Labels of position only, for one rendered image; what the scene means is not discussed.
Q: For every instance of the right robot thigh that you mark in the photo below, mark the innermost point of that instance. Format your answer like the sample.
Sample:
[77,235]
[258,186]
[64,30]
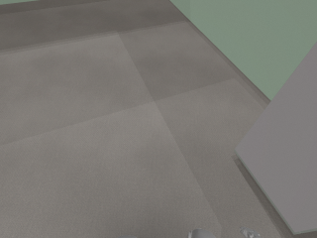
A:
[200,233]

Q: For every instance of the fridge door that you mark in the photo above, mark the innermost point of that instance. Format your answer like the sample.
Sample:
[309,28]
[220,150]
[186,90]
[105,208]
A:
[281,147]

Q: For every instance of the right robot hand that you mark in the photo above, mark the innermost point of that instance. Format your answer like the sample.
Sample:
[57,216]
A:
[249,233]

